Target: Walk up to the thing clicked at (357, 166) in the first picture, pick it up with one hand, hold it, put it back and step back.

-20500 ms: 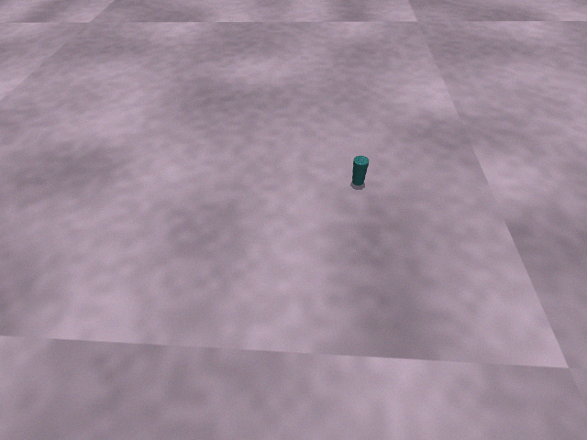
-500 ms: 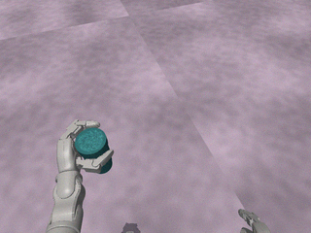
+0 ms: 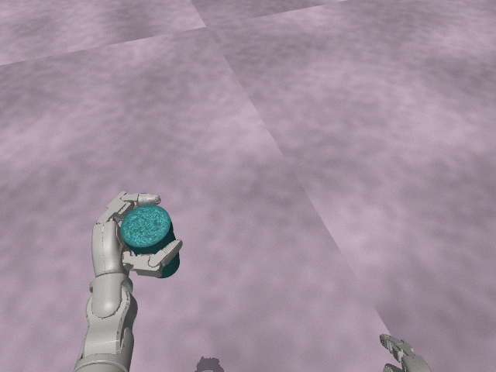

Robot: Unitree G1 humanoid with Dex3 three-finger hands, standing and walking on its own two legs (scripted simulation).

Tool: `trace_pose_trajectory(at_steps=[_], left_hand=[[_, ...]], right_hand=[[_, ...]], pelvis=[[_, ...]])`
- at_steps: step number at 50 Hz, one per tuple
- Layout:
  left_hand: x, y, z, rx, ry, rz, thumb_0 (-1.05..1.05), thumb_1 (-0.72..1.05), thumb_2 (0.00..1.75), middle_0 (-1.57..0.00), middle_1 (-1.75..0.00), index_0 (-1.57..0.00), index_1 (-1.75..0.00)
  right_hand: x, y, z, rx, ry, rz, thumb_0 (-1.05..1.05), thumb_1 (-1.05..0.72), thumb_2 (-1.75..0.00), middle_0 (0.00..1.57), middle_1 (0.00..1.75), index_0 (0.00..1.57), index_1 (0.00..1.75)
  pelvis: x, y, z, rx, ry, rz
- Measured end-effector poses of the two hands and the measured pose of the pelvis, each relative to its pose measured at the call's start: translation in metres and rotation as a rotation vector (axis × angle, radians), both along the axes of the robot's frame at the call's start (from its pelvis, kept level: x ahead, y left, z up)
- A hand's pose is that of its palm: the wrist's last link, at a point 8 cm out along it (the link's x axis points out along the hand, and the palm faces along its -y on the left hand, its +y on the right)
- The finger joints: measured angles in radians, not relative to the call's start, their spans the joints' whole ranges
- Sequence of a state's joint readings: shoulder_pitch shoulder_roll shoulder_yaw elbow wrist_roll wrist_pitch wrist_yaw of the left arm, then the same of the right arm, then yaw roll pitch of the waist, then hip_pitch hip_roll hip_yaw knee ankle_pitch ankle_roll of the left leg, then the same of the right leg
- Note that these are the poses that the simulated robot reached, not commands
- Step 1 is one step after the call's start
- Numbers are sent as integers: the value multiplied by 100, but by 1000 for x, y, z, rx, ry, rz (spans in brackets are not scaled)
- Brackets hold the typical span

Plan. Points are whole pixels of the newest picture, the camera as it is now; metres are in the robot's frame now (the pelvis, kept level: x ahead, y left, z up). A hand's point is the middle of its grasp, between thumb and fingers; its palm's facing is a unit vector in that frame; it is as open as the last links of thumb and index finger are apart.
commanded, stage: crouch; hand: left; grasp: from the side
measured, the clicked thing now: (155, 246) +0.33 +0.17 +0.00
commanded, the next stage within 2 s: lower in 1.94 s
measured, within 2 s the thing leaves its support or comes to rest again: neither
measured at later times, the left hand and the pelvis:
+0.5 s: hand (159, 257) +0.34 +0.19 -0.07, palm faces +0.25 -0.97 -0.02, open 9.9 cm; pelvis -0.02 +0.00 -0.05, yaw +0 degrees
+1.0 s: hand (171, 280) +0.39 +0.22 -0.31, palm faces +0.29 -0.96 -0.04, open 9.9 cm; pelvis -0.07 +0.00 -0.27, yaw -4 degrees
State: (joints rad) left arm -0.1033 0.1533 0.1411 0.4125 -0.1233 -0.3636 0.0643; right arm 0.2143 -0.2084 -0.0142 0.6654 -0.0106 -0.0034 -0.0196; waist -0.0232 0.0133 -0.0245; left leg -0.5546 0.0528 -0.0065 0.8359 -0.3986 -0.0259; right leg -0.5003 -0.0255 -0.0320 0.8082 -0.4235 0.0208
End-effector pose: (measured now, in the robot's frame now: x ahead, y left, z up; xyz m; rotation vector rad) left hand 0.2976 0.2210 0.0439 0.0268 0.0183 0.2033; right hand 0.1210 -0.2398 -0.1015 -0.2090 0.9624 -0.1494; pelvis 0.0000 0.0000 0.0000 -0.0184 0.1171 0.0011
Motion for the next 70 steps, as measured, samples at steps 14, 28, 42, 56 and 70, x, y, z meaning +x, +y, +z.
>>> trace_pose_trajectory(at_steps=[14,28,42,56,70], left_hand=[[3,2,-22,-27,35,19,-3,-33,103,-74,-102,-73,-100],[24,18,-142,0,14,42,-3,-32,103,-74,-103,-72,-100],[52,37,-282,2,19,83,-3,-33,104,-74,-103,-73,-100],[69,56,-404,15,13,89,-3,-35,107,-74,-105,-72,-102],[88,63,-482,-13,46,68,-3,-36,107,-74,-104,-72,-102]], right_hand=[[-3,-4,-4,-5,12,2,1,-90,-91,20,30,20,30],[-31,-24,-83,-84,136,43,1,-90,-91,20,30,20,30],[-71,-13,-226,-31,297,65,1,-92,-91,20,30,20,30],[-135,-32,-321,-115,418,59,0,-93,-92,20,30,20,30],[-186,-27,-375,-137,549,46,0,-93,-92,20,30,20,30]], pelvis=[[-5,-1,-5,2,32,-1],[-25,-2,-84,-17,276,-7],[-50,3,-205,-29,463,-39],[-88,1,-317,-44,470,-65],[-96,6,-382,-70,424,-93]])
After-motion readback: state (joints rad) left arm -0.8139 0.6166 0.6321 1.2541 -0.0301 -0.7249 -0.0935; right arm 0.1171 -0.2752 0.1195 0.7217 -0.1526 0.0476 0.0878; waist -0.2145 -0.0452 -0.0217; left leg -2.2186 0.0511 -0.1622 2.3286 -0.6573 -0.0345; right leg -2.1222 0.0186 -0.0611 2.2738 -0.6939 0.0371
